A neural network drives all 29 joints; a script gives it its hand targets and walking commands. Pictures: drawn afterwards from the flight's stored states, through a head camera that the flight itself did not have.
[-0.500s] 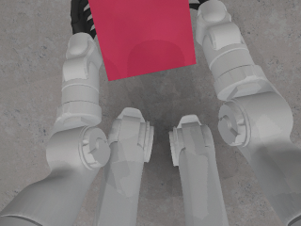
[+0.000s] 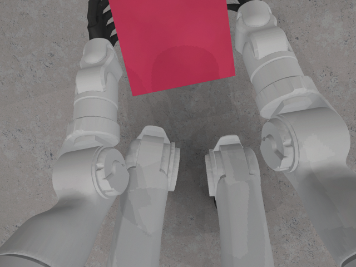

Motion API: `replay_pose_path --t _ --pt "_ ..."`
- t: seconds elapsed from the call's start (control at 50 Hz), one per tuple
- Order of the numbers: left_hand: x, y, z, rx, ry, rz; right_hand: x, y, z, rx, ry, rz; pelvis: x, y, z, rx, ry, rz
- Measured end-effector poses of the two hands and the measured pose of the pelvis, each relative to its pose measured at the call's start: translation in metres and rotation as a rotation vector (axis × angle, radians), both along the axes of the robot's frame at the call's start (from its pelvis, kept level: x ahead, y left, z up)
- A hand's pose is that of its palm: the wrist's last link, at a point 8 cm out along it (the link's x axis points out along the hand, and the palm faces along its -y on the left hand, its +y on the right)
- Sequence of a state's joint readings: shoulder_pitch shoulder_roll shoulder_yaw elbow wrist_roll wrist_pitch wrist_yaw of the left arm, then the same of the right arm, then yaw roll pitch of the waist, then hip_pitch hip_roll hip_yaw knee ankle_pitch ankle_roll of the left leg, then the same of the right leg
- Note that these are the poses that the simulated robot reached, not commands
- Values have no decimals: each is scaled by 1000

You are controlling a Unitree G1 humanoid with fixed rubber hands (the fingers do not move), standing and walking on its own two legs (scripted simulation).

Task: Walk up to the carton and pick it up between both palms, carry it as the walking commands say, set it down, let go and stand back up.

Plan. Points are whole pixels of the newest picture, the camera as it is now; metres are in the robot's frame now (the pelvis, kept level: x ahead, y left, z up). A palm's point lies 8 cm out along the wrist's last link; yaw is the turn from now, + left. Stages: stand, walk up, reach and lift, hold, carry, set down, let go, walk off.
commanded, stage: set down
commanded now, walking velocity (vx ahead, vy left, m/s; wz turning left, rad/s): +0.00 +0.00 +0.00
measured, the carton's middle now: (177, 39) +0.51 +0.06 -0.24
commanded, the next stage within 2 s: none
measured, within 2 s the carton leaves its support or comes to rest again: rests again in 0.72 s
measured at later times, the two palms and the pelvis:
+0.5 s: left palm (104, 37) +0.49 +0.19 -0.16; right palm (250, 3) +0.55 -0.07 -0.16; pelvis +0.00 +0.00 +0.00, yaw +0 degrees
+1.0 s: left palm (100, 39) +0.49 +0.21 -0.17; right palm (253, 11) +0.55 -0.08 -0.17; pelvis +0.00 +0.00 +0.00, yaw +0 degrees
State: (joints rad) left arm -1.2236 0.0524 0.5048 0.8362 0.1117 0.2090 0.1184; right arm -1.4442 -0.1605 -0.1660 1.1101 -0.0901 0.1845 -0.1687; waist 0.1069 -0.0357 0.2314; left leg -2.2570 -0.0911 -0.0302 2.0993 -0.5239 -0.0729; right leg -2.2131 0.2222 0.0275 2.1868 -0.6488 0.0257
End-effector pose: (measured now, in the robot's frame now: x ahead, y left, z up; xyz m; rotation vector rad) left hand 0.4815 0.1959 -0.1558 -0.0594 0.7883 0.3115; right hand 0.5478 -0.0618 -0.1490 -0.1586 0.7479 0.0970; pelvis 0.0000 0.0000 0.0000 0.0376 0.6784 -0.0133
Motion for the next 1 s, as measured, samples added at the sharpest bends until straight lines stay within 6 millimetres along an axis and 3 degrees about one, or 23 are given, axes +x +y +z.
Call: replay_pose_path --t 0.88,1.0 --pt "8 -2 -9 -3 -33 -59 5 -9 -14 30 -37 19 1 1 -5 9 8 -6" --pt "4 11 -16 32 -25 -36 -1 -17 -22 25 -46 21 -1 4 0 7 15 1"
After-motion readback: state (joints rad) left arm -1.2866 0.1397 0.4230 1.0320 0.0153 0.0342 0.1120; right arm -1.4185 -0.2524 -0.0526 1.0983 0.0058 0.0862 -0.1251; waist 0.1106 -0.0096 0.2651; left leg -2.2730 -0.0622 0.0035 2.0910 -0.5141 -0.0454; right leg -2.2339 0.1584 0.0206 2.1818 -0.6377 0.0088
